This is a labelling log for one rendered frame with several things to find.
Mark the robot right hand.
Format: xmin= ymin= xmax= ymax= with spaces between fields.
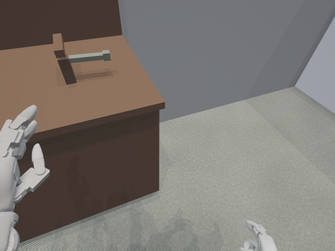
xmin=240 ymin=220 xmax=278 ymax=251

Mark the tap lever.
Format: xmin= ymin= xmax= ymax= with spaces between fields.
xmin=68 ymin=50 xmax=111 ymax=63

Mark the robot left forearm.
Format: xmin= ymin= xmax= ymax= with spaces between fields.
xmin=0 ymin=211 xmax=20 ymax=251

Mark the robot left hand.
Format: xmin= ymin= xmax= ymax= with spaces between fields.
xmin=0 ymin=105 xmax=50 ymax=212

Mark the counter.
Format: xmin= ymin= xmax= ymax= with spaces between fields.
xmin=0 ymin=0 xmax=165 ymax=243

